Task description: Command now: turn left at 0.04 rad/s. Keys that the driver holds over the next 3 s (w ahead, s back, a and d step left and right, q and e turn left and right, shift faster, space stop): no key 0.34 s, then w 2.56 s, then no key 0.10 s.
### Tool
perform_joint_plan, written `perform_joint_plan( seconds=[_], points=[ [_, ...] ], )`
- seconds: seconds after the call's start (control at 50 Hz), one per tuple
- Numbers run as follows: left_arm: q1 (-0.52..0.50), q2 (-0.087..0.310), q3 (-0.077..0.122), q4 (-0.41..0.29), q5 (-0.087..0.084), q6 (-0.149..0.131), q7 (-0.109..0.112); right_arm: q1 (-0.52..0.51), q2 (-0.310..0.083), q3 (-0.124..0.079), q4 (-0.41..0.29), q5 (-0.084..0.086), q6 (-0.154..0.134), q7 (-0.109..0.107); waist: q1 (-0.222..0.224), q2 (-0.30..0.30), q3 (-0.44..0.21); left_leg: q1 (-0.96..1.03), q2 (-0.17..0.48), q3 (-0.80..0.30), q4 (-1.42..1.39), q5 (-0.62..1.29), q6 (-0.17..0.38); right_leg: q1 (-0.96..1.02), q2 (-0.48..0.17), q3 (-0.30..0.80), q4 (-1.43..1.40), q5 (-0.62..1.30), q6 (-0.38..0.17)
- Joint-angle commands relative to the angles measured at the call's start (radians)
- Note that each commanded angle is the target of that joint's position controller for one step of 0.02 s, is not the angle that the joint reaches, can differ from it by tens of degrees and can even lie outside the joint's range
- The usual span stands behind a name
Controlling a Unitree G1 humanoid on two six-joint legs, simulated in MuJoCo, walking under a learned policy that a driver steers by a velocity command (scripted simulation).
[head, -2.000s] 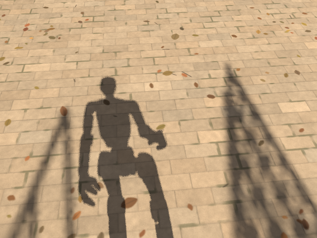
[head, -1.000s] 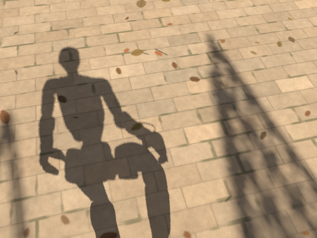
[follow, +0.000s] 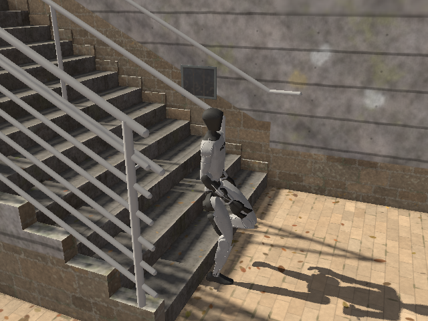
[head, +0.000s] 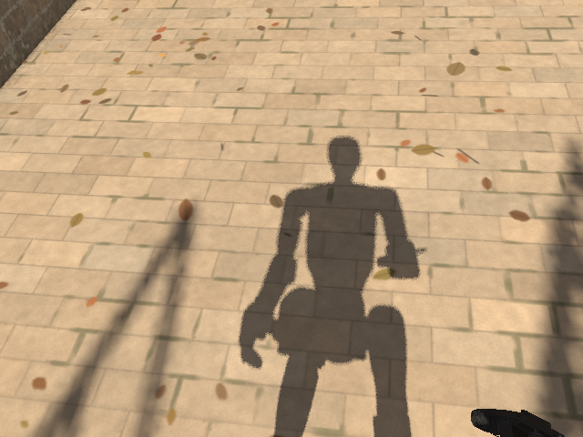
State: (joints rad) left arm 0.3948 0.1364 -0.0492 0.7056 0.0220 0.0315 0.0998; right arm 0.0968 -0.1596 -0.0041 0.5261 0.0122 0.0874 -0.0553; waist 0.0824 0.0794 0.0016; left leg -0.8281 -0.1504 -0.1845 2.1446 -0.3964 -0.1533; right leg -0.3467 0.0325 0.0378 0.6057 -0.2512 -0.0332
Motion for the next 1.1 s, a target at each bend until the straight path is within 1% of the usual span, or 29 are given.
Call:
perform_joint_plan(
  seconds=[0.02, 0.08, 0.14, 0.16, 0.18, 0.2, 0.22, 0.24, 0.26, 0.3, 0.34, 0.4, 0.46, 0.5, 0.52, 0.54, 0.58, 0.64, 0.7, 0.74, 0.76, 0.78, 0.8, 0.82, 0.84, 0.88, 0.9, 0.96, 1.1],
  points=[
    [-0.028, 0.220, 0.053, -0.071, 0.011, -0.001, -0.011, -0.079, 0.024, 0.021, -0.123, 0.005, -0.034, 0.007, -0.061, -0.190, -0.080, -0.016, 0.074, 0.075, -0.048, -0.267, 0.027, 0.188, -0.309, 0.375, -0.257, 0.624, -0.296],
    [-0.117, 0.269, 0.087, -0.102, -0.019, 0.014, -0.015, -0.053, 0.000, 0.039, -0.115, -0.003, -0.045, 0.024, -0.096, -0.244, -0.106, 0.200, 0.160, 0.197, -0.482, -0.364, 0.085, 0.144, -0.265, 0.226, -0.264, 0.786, -0.251],
    [-0.049, 0.265, 0.112, -0.074, -0.059, 0.034, -0.033, 0.063, -0.019, 0.035, -0.054, 0.005, -0.042, 0.039, -0.089, -0.313, -0.080, 0.442, 0.118, 0.271, -0.864, -0.401, 0.184, 0.071, -0.248, 0.164, -0.319, 0.776, -0.241],
    [0.055, 0.230, 0.117, -0.047, -0.069, 0.037, -0.044, 0.068, -0.087, 0.018, -0.041, -0.001, -0.041, 0.046, -0.054, -0.139, -0.010, 0.347, 0.154, 0.122, -1.046, -0.115, 0.259, 0.093, -0.187, 0.101, -0.202, 0.678, -0.191],
    [0.068, 0.225, 0.130, -0.080, -0.053, 0.021, -0.060, 0.100, -0.209, -0.017, -0.029, 0.003, -0.049, 0.042, -0.054, 0.181, -0.005, 0.368, 0.314, -0.249, -1.194, 0.339, 0.368, -0.118, -0.102, 0.024, -0.051, 0.351, -0.135],
    [-0.123, 0.258, 0.152, -0.121, -0.040, 0.000, -0.085, 0.176, -0.196, -0.014, -0.025, -0.033, -0.062, 0.020, -0.175, 0.283, 0.069, 0.437, 0.366, -0.545, -1.396, 0.288, 0.478, -0.403, -0.030, 0.141, -0.055, -0.062, -0.107],
    [-0.421, 0.178, 0.092, -0.199, 0.152, -0.030, -0.089, 0.461, -0.267, -0.022, 0.043, -0.171, -0.048, 0.052, -0.371, 0.361, 0.112, 0.817, 0.320, -0.655, -1.447, -0.251, 0.598, -1.061, 0.147, 0.381, 0.079, -0.290, -0.107],
    [-0.529, 0.081, 0.055, -0.192, 0.133, -0.059, -0.082, 0.530, -0.222, -0.021, 0.020, -0.213, -0.056, 0.063, -0.434, 0.243, 0.149, 0.923, 0.428, -0.957, -1.682, -0.095, 0.589, -1.319, 0.221, 0.631, 0.177, -0.183, -0.025],
    [-0.568, 0.105, 0.065, -0.149, 0.072, -0.104, -0.054, 0.408, -0.197, -0.007, -0.014, -0.225, -0.042, 0.097, -0.376, 0.159, 0.170, 0.810, 0.458, -0.861, -1.664, 0.110, 0.495, -1.263, 0.212, 0.643, 0.205, -0.019, 0.045],
    [-0.242, 0.176, 0.091, -0.031, 0.050, -0.142, -0.037, 0.053, -0.164, -0.010, 0.016, -0.118, -0.055, 0.179, -0.061, 0.141, -0.038, 0.358, 0.302, -0.356, -1.469, 0.272, 0.396, -0.713, 0.188, 0.355, 0.552, 0.121, 0.126],
    [-0.013, 0.271, 0.105, 0.049, 0.085, -0.083, -0.110, -0.195, -0.160, -0.004, -0.014, -0.105, -0.083, 0.197, 0.084, 0.011, -0.149, -0.083, 0.260, -0.161, -1.413, 0.286, 0.413, -0.405, 0.193, 0.158, 1.023, 0.236, 0.122],
    [-0.022, 0.257, 0.093, 0.041, 0.113, -0.044, -0.141, -0.054, -0.094, 0.029, 0.114, -0.096, -0.159, 0.152, 0.016, -0.121, -0.111, 0.093, 0.283, -0.070, -1.436, -0.048, 0.404, -0.494, 0.075, 0.150, 1.075, 0.382, 0.081],
    [-0.209, 0.204, 0.064, -0.023, 0.093, -0.070, -0.162, 0.360, -0.125, 0.033, 0.302, -0.126, -0.216, 0.085, -0.208, -0.032, -0.024, 0.623, 0.324, -0.104, -1.397, -0.185, 0.387, -0.847, -0.042, 0.168, 0.763, 0.393, 0.080],
    [-0.452, 0.161, 0.044, -0.084, 0.085, -0.073, -0.171, 0.563, -0.104, 0.046, 0.382, -0.109, -0.228, 0.059, -0.341, 0.026, 0.027, 0.841, 0.341, -0.159, -1.400, -0.257, 0.407, -0.980, -0.073, 0.131, 0.422, 0.422, 0.105],
    [-0.605, 0.186, 0.087, -0.226, -0.080, -0.069, -0.140, 0.451, -0.223, -0.023, 0.309, 0.038, -0.159, 0.000, -0.260, -0.090, 0.018, 0.652, 0.327, -0.245, -1.523, -0.119, 0.401, -0.703, -0.066, 0.127, 0.267, 0.455, 0.131],
    [-0.617, 0.163, 0.069, -0.238, -0.094, -0.068, -0.134, 0.346, -0.298, -0.042, 0.289, 0.049, -0.135, -0.027, -0.221, -0.051, 0.039, 0.548, 0.311, -0.177, -1.509, -0.090, 0.381, -0.554, -0.051, 0.093, 0.141, 0.478, 0.138],
    [-0.510, 0.135, 0.066, -0.201, -0.066, -0.059, -0.152, 0.306, -0.298, -0.056, 0.274, 0.048, -0.115, -0.035, -0.179, 0.015, 0.026, 0.373, 0.278, -0.040, -1.498, -0.099, 0.349, -0.250, -0.015, 0.000, 0.019, 0.530, 0.120],
    [-0.414, 0.152, 0.088, -0.162, -0.075, -0.051, -0.171, 0.303, -0.209, -0.053, 0.264, 0.030, -0.111, -0.005, -0.166, 0.044, 0.074, 0.449, 0.285, -0.083, -1.417, -0.183, 0.347, -0.231, -0.068, 0.035, -0.104, 0.499, 0.059],
    [-0.342, 0.146, 0.105, -0.112, -0.080, -0.059, -0.160, 0.345, -0.202, -0.068, 0.282, 0.012, -0.110, -0.007, -0.151, 0.002, 0.077, 0.526, 0.291, -0.099, -1.256, -0.086, 0.307, -0.073, -0.113, 0.006, -0.324, 0.478, -0.006],
    [-0.015, 0.190, 0.146, 0.026, -0.050, -0.054, -0.144, 0.388, -0.135, -0.058, 0.313, 0.002, -0.128, 0.012, -0.029, -0.065, -0.039, 0.324, 0.199, 0.023, -0.869, -0.010, 0.268, 0.393, -0.090, -0.042, -0.252, 0.430, -0.050],
    [0.209, 0.220, 0.154, 0.100, -0.025, -0.060, -0.142, 0.402, -0.050, -0.045, 0.325, -0.005, -0.157, 0.039, 0.062, -0.211, -0.155, -0.004, 0.080, 0.062, -0.365, -0.403, 0.212, 0.723, -0.185, 0.066, -0.018, 0.646, -0.116],
    [0.182, 0.256, 0.150, 0.094, -0.034, -0.063, -0.147, 0.469, -0.062, -0.037, 0.287, 0.004, -0.181, 0.053, -0.006, -0.297, -0.199, -0.208, 0.132, -0.010, -0.209, -0.369, 0.216, 0.774, -0.257, 0.150, 0.114, 0.657, -0.088],
    [0.163, 0.312, 0.177, 0.088, -0.064, -0.059, -0.149, 0.448, -0.122, -0.048, 0.243, 0.029, -0.199, 0.045, -0.009, -0.374, -0.244, -0.305, 0.133, 0.014, -0.151, -0.246, 0.194, 0.737, -0.355, 0.363, -0.044, 0.387, -0.177],
    [0.125, 0.372, 0.195, 0.130, -0.065, -0.065, -0.143, 0.318, -0.142, -0.044, 0.163, 0.065, -0.209, 0.017, -0.036, -0.377, -0.224, -0.440, 0.182, 0.096, -0.158, -0.115, 0.188, 0.685, -0.463, 0.660, -0.295, -0.282, -0.295],
    [-0.035, 0.210, 0.142, 0.065, -0.030, -0.090, -0.129, 0.173, -0.233, -0.075, 0.169, 0.065, -0.210, -0.018, -0.042, -0.116, -0.098, -0.404, 0.235, 0.035, -0.398, 0.156, 0.209, 0.508, -0.441, 0.597, -0.382, -0.308, -0.252],
    [-0.156, 0.147, 0.116, 0.082, -0.031, -0.129, -0.128, 0.198, -0.193, -0.066, 0.206, 0.007, -0.197, -0.030, -0.133, -0.122, 0.007, -0.284, 0.281, 0.020, -0.515, 0.258, 0.197, 0.262, -0.360, 0.509, -0.320, -0.107, -0.192],
    [-0.177, 0.146, 0.107, 0.089, -0.028, -0.131, -0.125, 0.207, -0.168, -0.068, 0.214, -0.018, -0.188, -0.020, -0.164, -0.119, 0.065, -0.190, 0.292, 0.028, -0.696, 0.312, 0.169, 0.111, -0.286, 0.344, -0.319, 0.033, -0.168],
    [-0.065, 0.154, 0.106, 0.145, -0.015, -0.121, -0.093, 0.109, -0.105, -0.051, 0.168, -0.028, -0.179, 0.007, -0.133, -0.207, 0.057, -0.087, 0.281, 0.099, -0.953, 0.384, 0.128, 0.059, -0.198, 0.213, -0.339, 0.331, -0.183],
    [0.130, 0.172, 0.114, 0.209, -0.055, -0.094, -0.054, -0.204, -0.055, -0.030, 0.089, 0.005, -0.179, 0.078, -0.012, -0.144, 0.077, 0.080, 0.173, 0.186, -1.519, 0.535, 0.158, 0.267, -0.205, 0.156, -0.368, 0.427, -0.125]
  ],
)
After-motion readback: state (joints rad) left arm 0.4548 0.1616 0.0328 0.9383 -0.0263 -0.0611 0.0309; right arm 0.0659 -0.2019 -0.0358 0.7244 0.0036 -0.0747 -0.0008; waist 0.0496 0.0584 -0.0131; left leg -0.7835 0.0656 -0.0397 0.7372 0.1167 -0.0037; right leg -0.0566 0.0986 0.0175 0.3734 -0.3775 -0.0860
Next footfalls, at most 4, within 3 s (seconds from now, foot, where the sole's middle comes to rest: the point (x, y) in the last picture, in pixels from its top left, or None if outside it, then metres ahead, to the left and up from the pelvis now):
0.14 left None -0.07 0.15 -0.60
0.74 right None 0.16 -0.12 -0.76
1.24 left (333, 434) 0.53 0.05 -0.76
1.74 right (431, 332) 0.80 -0.19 -0.76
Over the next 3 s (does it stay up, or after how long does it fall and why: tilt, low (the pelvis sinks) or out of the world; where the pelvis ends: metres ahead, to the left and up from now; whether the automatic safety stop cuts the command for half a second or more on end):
stays up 1.29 -0.12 0.01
